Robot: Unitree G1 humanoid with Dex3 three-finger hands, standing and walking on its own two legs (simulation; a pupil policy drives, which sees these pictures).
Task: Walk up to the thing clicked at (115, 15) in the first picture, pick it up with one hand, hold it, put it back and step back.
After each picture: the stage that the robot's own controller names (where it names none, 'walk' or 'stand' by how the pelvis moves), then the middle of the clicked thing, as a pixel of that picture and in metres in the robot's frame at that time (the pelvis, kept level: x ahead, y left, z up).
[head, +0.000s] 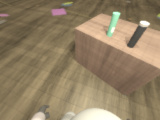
stand; (112, 25) +0.96 -0.19 +0.06
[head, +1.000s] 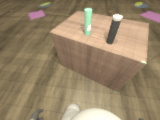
walk; (87, 23) +0.87 +0.11 +0.09
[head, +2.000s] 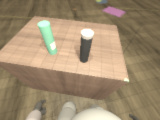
stand; (49, 40) +0.50 +0.34 +0.10
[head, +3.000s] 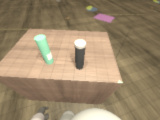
stand; (45, 51) +0.46 +0.36 +0.07
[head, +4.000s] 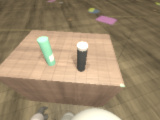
stand; (47, 52) +0.46 +0.34 +0.06
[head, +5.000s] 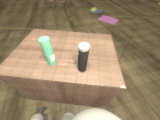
stand; (48, 52) +0.45 +0.33 +0.06
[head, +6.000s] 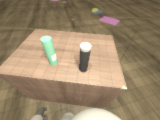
stand; (50, 52) +0.46 +0.33 +0.06
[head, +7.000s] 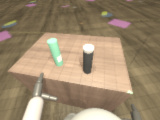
rise first; (56, 53) +0.47 +0.32 +0.06
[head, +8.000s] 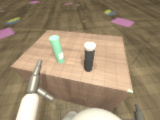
go down; (57, 50) +0.49 +0.32 +0.07
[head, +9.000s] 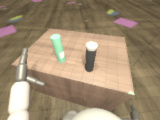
go down; (59, 49) +0.49 +0.31 +0.07
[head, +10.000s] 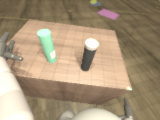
go down; (48, 48) +0.45 +0.29 +0.09
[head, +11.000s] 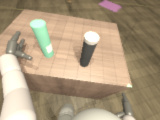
close in; (44, 42) +0.46 +0.30 +0.10
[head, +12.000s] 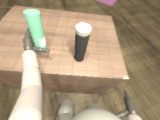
close; (38, 34) +0.50 +0.31 +0.13
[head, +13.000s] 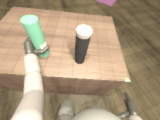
lift; (38, 40) +0.46 +0.30 +0.13
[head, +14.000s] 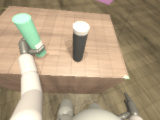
lift; (33, 39) +0.46 +0.31 +0.14
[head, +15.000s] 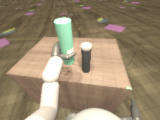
lift; (66, 45) +0.35 +0.15 +0.28
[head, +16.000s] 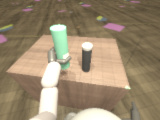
hold; (62, 50) +0.34 +0.18 +0.24
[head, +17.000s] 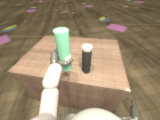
hold; (64, 52) +0.34 +0.17 +0.23
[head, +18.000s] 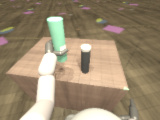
crouch; (59, 42) +0.38 +0.20 +0.27
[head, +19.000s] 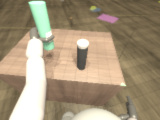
lower; (44, 29) +0.46 +0.27 +0.26
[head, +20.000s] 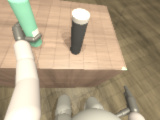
lower; (29, 26) +0.52 +0.30 +0.15
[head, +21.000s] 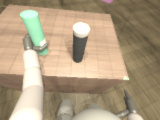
lower; (37, 36) +0.48 +0.29 +0.13
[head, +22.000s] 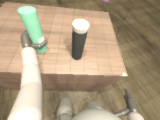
lower; (36, 34) +0.49 +0.29 +0.14
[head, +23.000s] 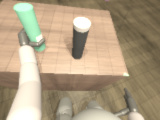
lower; (33, 32) +0.50 +0.30 +0.14
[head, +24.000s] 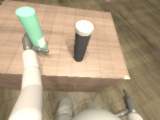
open; (35, 34) +0.48 +0.29 +0.13
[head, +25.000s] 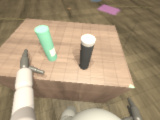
sink last; (48, 46) +0.45 +0.29 +0.11
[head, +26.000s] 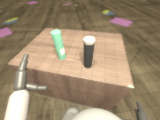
stand; (59, 46) +0.51 +0.30 +0.11
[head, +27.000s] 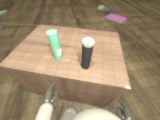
stand; (55, 46) +0.49 +0.30 +0.09
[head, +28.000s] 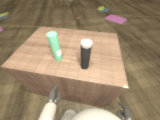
stand; (55, 47) +0.50 +0.31 +0.07
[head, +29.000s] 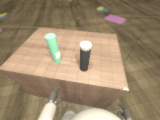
stand; (54, 49) +0.48 +0.31 +0.07
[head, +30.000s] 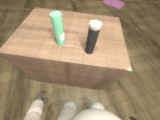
walk; (58, 31) +0.58 +0.26 +0.09
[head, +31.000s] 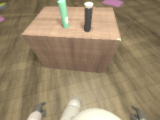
walk; (64, 15) +0.88 +0.34 +0.09
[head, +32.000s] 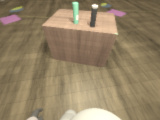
stand; (75, 13) +1.20 +0.27 +0.08
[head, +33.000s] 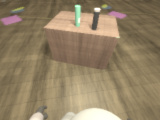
stand; (77, 16) +1.18 +0.24 +0.06
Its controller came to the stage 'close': yes
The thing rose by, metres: 0.20
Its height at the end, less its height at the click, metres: +0.00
